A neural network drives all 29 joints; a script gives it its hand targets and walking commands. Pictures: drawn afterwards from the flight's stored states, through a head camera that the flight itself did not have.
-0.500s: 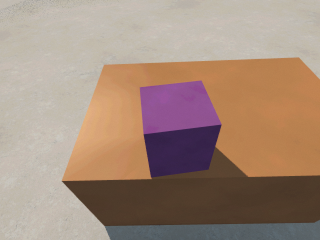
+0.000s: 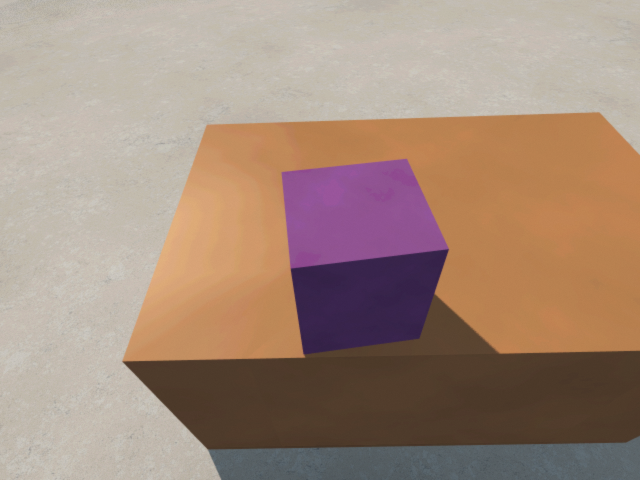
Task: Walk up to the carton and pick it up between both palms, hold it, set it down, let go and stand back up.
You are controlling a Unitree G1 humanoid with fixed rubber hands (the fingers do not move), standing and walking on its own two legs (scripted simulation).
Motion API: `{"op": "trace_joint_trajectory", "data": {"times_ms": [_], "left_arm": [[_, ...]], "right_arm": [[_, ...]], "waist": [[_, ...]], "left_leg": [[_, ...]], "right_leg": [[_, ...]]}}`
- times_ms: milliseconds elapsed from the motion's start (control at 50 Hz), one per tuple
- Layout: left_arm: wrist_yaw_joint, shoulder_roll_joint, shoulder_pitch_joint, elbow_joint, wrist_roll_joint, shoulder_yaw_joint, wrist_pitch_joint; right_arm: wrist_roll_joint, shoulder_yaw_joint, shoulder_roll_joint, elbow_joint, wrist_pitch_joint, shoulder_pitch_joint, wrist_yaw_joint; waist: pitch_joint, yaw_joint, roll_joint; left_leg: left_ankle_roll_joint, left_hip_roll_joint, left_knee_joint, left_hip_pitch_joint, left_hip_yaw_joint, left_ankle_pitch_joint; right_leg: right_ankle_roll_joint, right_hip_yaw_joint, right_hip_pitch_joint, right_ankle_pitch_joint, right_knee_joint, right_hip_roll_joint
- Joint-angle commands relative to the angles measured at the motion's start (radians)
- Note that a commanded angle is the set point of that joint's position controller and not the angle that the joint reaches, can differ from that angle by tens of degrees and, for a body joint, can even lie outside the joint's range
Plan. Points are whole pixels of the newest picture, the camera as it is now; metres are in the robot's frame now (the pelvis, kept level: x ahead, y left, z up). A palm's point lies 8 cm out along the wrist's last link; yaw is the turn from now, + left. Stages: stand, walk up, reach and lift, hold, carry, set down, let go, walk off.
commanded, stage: stand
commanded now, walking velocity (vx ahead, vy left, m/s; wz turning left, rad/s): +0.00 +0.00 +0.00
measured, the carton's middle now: (353, 259) +0.47 -0.03 -0.04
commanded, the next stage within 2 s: none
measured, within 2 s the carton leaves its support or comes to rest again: neither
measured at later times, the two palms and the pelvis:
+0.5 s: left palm out of the picture +0.06 +0.23 -0.14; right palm out of the picture +0.02 -0.26 -0.14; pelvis +0.01 -0.01 +0.00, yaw +0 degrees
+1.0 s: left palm out of the picture +0.04 +0.23 -0.14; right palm out of the picture +0.04 -0.26 -0.13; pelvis +0.01 -0.01 +0.00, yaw +0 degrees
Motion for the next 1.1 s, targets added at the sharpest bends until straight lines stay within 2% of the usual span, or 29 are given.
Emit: {"op": "trace_joint_trajectory", "data": {"times_ms": [0,100,140,220,240,260,280,300,320,340,380,400,440,460,500,560,580,620,640,680,720,800,820,840,880,940,960,1020,1080], "left_arm": [[0.005,0.12,0.053,-0.04,0.005,0.02,-0.012],[0.005,0.105,0.048,-0.032,-0.005,0.015,-0.017],[0.009,0.097,0.053,-0.025,0.004,0.015,-0.012],[0.008,0.132,0.05,-0.019,0.001,0.018,-0.009],[0.011,0.152,0.048,-0.043,0.003,0.026,-0.013],[0.008,0.118,0.027,-0.039,0.005,0.009,-0.009],[0.006,0.082,0.022,-0.041,-0.005,0.002,-0.01],[0.005,0.126,0.004,-0.035,-0.007,0.018,-0.01],[0.012,0.124,0.049,-0.033,-0.003,0.011,-0.02],[0.016,0.124,0.015,-0.027,0.002,0.012,-0.011],[0.008,0.137,0.024,-0.031,0.002,0.017,-0.007],[0.004,0.153,0.019,-0.029,-0.005,0.025,-0.009],[0.009,0.143,0.003,-0.045,-0.012,0.026,-0.013],[0.007,0.13,0.01,-0.033,-0.011,0.02,-0.011],[0.004,0.126,0.006,-0.052,-0.003,0.026,-0.005],[0.009,0.181,-0.012,-0.049,-0.004,0.042,-0.01],[0.006,0.127,0.013,-0.036,-0.003,0.026,-0.011],[0.013,0.156,0.004,-0.036,0.004,0.035,-0.01],[0.007,0.18,-0.006,-0.039,-0.01,0.044,-0.015],[-0.006,0.141,-0.01,-0.045,-0.008,0.028,-0.017],[0.002,0.093,0.023,-0.019,-0.013,0.002,-0.023],[0.007,0.177,-0.003,-0.015,-0.007,0.032,-0.016],[-0.005,0.126,0.047,0.007,-0.006,0.017,-0.016],[0.001,0.137,0.03,-0.007,-0.006,0.021,-0.017],[-0.002,0.168,-0.015,-0.01,-0.011,0.029,-0.019],[-0.006,0.158,0.024,0.012,0.005,0.024,-0.014],[0.0,0.191,-0.003,0.001,0.001,0.031,-0.017],[-0.007,0.093,0.033,0.021,-0.013,-0.002,-0.01],[-0.002,0.192,-0.002,-0.003,-0.005,0.021,-0.015]], "right_arm": [[-0.004,-0.038,-0.176,-0.062,-0.017,0.026,-0.006],[-0.001,-0.033,-0.155,-0.059,-0.005,0.043,-0.006],[-0.001,-0.025,-0.125,-0.028,-0.009,0.086,-0.01],[0.001,-0.019,-0.143,-0.04,-0.006,0.066,0.004],[-0.002,-0.027,-0.154,-0.045,-0.008,0.076,-0.007],[-0.004,-0.024,-0.144,-0.012,-0.002,0.105,-0.005],[-0.001,-0.025,-0.135,-0.017,-0.002,0.111,-0.004],[0.005,-0.015,-0.123,-0.022,-0.004,0.099,-0.007],[-0.002,-0.023,-0.16,-0.042,-0.007,0.065,-0.001],[-0.001,-0.02,-0.147,-0.053,-0.01,0.057,-0.01],[-0.003,-0.023,-0.159,-0.047,-0.012,0.049,-0.005],[0.0,-0.016,-0.143,-0.036,-0.007,0.062,-0.003],[0.004,-0.01,-0.147,-0.036,-0.009,0.106,-0.014],[-0.002,-0.012,-0.15,-0.015,-0.008,0.103,-0.008],[0.002,-0.005,-0.117,-0.026,-0.012,0.07,-0.01],[-0.011,-0.013,-0.154,-0.036,-0.015,0.046,-0.012],[-0.013,-0.014,-0.156,-0.037,-0.014,0.039,-0.014],[-0.002,-0.01,-0.119,-0.036,-0.012,0.035,-0.012],[-0.009,-0.012,-0.158,-0.062,-0.014,-0.025,-0.005],[0.003,-0.025,-0.175,-0.049,-0.014,0.035,-0.001],[0.002,-0.024,-0.15,-0.032,-0.014,0.056,-0.001],[-0.002,-0.012,-0.153,-0.063,-0.02,0.031,0.011],[-0.001,-0.016,-0.14,-0.035,-0.017,0.07,0.005],[0.0,-0.014,-0.165,-0.041,-0.019,0.06,0.003],[0.008,-0.007,-0.134,-0.047,-0.024,0.052,0.001],[0.006,-0.012,-0.151,-0.067,-0.014,0.025,0.001],[0.004,-0.015,-0.171,-0.075,-0.012,0.022,-0.007],[-0.01,-0.019,-0.168,-0.047,-0.011,0.017,-0.001],[0.017,-0.012,-0.174,-0.054,-0.018,0.026,-0.002]], "waist": [[0.02,0.013,-0.027],[-0.015,-0.001,0.053],[-0.005,-0.005,-0.063],[-0.009,-0.007,0.035],[0.03,-0.002,0.014],[0.003,-0.018,-0.08],[-0.024,-0.023,-0.023],[-0.005,-0.021,-0.074],[-0.049,0.012,-0.011],[-0.052,-0.016,-0.043],[-0.043,0.011,-0.066],[-0.035,-0.004,-0.032],[-0.017,-0.022,-0.062],[-0.007,-0.014,0.024],[-0.029,-0.001,0.068],[0.005,0.008,-0.041],[0.014,0.015,0.071],[0.033,-0.005,-0.001],[0.028,0.033,-0.023],[0.001,0.001,-0.074],[-0.027,0.01,0.003],[-0.005,0.007,-0.053],[-0.048,0.012,0.004],[-0.027,0.002,-0.02],[-0.01,-0.008,-0.043],[-0.01,0.009,0.022],[-0.025,-0.004,-0.055],[-0.022,0.026,-0.028],[0.008,-0.006,0.057]], "left_leg": [[0.019,0.201,-0.139,0.016,-0.163,0.235],[0.012,0.169,-0.154,-0.004,-0.141,0.206],[0.02,0.179,-0.12,0.02,-0.137,0.255],[-0.001,0.129,-0.088,-0.03,-0.086,0.225],[-0.005,0.151,-0.091,-0.066,-0.095,0.182],[0.009,0.153,-0.112,-0.037,-0.105,0.192],[0.013,0.153,-0.109,-0.009,-0.127,0.19],[0.021,0.159,-0.109,0.025,-0.153,0.213],[0.025,0.179,-0.091,0.028,-0.14,0.273],[0.015,0.175,-0.069,0.043,-0.128,0.298],[0.016,0.187,-0.082,-0.011,-0.163,0.227],[0.008,0.139,-0.06,0.01,-0.108,0.232],[0.002,0.187,-0.092,0.016,-0.145,0.243],[0.004,0.175,-0.11,-0.001,-0.15,0.222],[0.02,0.207,-0.124,-0.008,-0.163,0.214],[0.018,0.192,-0.121,-0.015,-0.161,0.294],[0.015,0.191,-0.132,-0.022,-0.153,0.232],[0.016,0.189,-0.153,-0.035,-0.151,0.132],[0.013,0.184,-0.145,-0.061,-0.147,0.154],[-0.005,0.148,-0.129,-0.04,-0.125,0.146],[-0.005,0.144,-0.133,-0.003,-0.121,0.229],[0.005,0.158,-0.135,0.012,-0.129,0.203],[-0.013,0.142,-0.126,0.042,-0.11,0.213],[0.002,0.174,-0.1,0.05,-0.122,0.315],[0.004,0.169,-0.13,0.033,-0.133,0.265],[-0.002,0.161,-0.109,0.012,-0.093,0.241],[0.004,0.171,-0.117,0.012,-0.115,0.191],[0.011,0.154,-0.123,-0.02,-0.113,0.133],[0.013,0.205,-0.152,-0.014,-0.156,0.172]], "right_leg": [[-0.066,-0.042,-0.076,0.218,-0.035,-0.026],[-0.074,-0.02,-0.052,0.23,-0.02,-0.032],[-0.066,-0.044,-0.051,0.263,-0.021,-0.038],[-0.081,-0.007,-0.028,0.295,-0.015,-0.045],[-0.076,-0.008,-0.023,0.32,-0.02,-0.052],[-0.066,-0.03,-0.022,0.304,-0.013,-0.035],[-0.075,-0.011,-0.02,0.295,-0.018,-0.04],[-0.077,-0.008,-0.083,0.282,0.005,-0.04],[-0.081,-0.018,-0.054,0.269,-0.011,-0.045],[-0.079,-0.035,-0.043,0.333,-0.001,-0.039],[-0.08,-0.016,0.005,0.307,-0.009,-0.051],[-0.091,0.003,-0.03,0.323,-0.038,-0.054],[-0.072,-0.004,-0.04,0.331,-0.003,-0.046],[-0.068,-0.007,-0.021,0.297,-0.001,-0.043],[-0.072,0.009,0.007,0.271,-0.01,-0.056],[-0.077,-0.017,-0.002,0.288,-0.02,-0.044],[-0.081,0.003,-0.001,0.24,-0.039,-0.056],[-0.078,0.011,-0.002,0.239,-0.054,-0.054],[-0.079,-0.018,0.013,0.301,-0.042,-0.043],[-0.085,0.02,0.021,0.287,-0.06,-0.051],[-0.088,0.007,0.025,0.29,-0.047,-0.053],[-0.096,0.0,-0.025,0.265,-0.072,-0.05],[-0.085,0.004,0.01,0.272,-0.057,-0.046],[-0.067,-0.012,0.0,0.331,-0.049,-0.046],[-0.087,0.009,-0.021,0.316,-0.062,-0.052],[-0.101,0.002,-0.026,0.314,-0.063,-0.061],[-0.089,-0.022,0.011,0.302,-0.07,-0.049],[-0.08,-0.013,0.001,0.246,-0.058,-0.045],[-0.074,-0.02,-0.041,0.229,-0.056,-0.046]]}}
